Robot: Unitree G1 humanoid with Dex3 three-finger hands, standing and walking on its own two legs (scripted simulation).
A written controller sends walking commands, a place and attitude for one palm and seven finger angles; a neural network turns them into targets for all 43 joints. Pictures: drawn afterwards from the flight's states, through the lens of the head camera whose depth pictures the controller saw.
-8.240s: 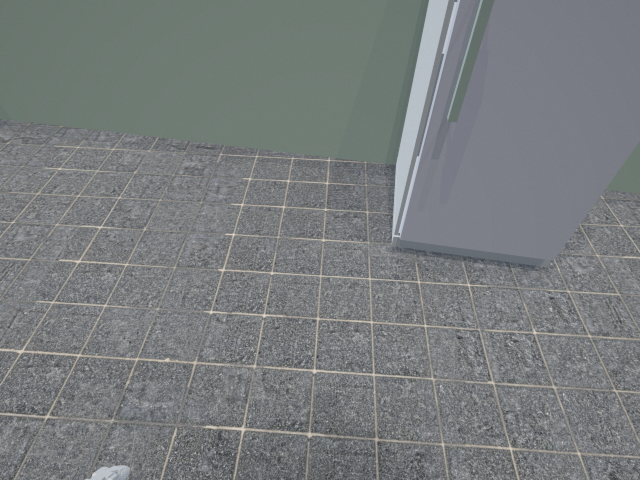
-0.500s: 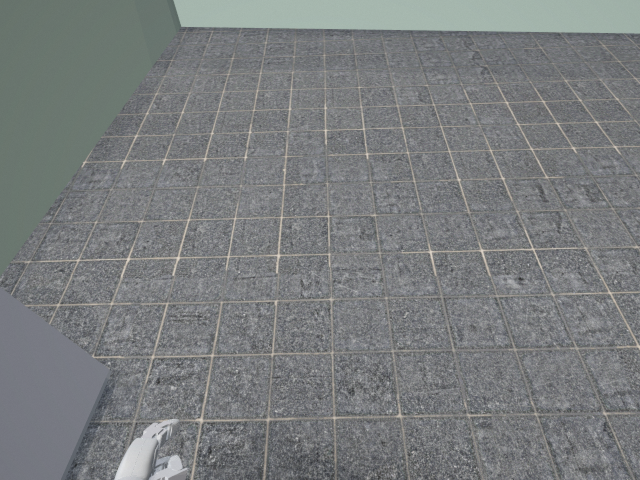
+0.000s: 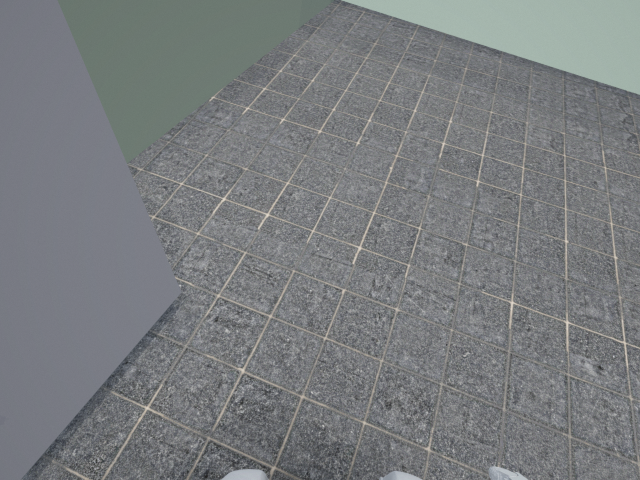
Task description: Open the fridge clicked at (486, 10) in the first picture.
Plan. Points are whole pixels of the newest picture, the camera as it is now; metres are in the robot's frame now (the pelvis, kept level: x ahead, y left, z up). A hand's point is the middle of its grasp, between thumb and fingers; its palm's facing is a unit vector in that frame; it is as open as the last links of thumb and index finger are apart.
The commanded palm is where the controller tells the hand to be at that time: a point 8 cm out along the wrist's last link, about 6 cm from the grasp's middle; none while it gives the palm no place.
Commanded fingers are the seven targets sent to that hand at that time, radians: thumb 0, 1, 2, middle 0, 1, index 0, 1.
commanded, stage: turn to face it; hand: left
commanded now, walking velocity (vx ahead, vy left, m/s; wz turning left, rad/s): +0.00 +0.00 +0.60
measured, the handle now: out of the picture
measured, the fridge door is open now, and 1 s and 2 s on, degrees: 0 0 0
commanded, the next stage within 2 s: take the last steps up to it in 1.70 s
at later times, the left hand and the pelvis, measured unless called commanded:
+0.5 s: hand out of the picture +0.09 +0.20 -0.12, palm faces +0.27 -0.92 -0.28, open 7.4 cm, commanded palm none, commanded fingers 0.00 0.90 0.90 -0.20 -0.30 -0.20 -0.30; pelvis +0.00 -0.03 +0.01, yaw +17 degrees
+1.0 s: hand out of the picture -0.13 +0.18 -0.17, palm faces +0.62 -0.74 -0.26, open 7.4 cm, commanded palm none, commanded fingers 0.00 0.90 0.90 -0.20 -0.30 -0.20 -0.30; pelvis -0.03 -0.02 +0.00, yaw +36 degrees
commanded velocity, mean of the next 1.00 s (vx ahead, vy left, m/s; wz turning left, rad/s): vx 0.00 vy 0.00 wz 0.60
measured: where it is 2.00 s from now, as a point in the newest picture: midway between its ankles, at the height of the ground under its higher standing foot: outside the picture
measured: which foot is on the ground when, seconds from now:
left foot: down 0.00-0.50, up 0.52-0.94, down 0.96-1.00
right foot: up 0.00-0.48, down 0.50-0.96, up 0.98-1.00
